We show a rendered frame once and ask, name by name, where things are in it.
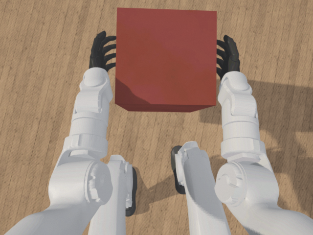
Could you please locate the right robot shin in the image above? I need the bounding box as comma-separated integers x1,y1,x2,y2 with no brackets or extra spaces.
179,141,210,186

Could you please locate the carton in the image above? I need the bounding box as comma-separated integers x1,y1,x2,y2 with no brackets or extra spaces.
115,7,217,113

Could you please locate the right robot forearm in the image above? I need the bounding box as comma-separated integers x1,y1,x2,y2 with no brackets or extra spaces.
218,71,275,176

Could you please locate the robot right upper arm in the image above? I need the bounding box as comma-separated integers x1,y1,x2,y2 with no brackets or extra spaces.
214,161,313,235

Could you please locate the left robot hand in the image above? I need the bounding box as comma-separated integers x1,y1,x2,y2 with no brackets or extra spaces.
89,31,116,72

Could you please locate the robot shin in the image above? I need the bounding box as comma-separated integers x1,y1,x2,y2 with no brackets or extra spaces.
106,155,132,207
179,141,210,186

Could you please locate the left robot shin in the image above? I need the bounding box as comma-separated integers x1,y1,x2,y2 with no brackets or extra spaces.
106,155,132,207

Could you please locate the left robot forearm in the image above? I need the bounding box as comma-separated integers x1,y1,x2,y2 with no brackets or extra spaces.
48,67,113,186

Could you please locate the robot left upper arm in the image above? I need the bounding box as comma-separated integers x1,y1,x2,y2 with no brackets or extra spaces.
4,160,113,235

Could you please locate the right robot hand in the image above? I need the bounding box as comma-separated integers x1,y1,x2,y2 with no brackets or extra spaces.
217,35,240,80

